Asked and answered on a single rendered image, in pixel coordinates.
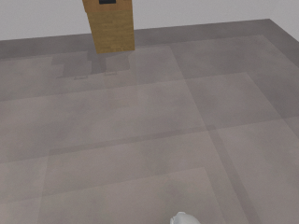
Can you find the robot right thigh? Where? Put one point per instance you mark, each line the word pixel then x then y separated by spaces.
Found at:
pixel 184 219

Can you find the drawer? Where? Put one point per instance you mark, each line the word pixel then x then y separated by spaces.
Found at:
pixel 94 6

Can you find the cabinet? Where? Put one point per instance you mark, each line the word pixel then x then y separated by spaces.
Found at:
pixel 112 31

